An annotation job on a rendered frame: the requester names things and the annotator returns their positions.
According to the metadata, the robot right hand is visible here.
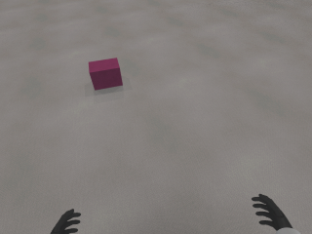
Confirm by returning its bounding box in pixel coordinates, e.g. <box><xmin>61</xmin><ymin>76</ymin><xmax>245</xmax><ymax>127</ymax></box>
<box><xmin>252</xmin><ymin>194</ymin><xmax>293</xmax><ymax>231</ymax></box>

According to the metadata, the carton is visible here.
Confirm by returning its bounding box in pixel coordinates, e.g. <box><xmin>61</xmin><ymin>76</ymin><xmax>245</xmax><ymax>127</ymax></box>
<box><xmin>88</xmin><ymin>58</ymin><xmax>123</xmax><ymax>91</ymax></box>

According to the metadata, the robot left hand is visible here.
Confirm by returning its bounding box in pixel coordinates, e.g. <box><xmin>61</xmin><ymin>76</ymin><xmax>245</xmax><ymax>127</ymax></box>
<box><xmin>50</xmin><ymin>209</ymin><xmax>81</xmax><ymax>234</ymax></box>

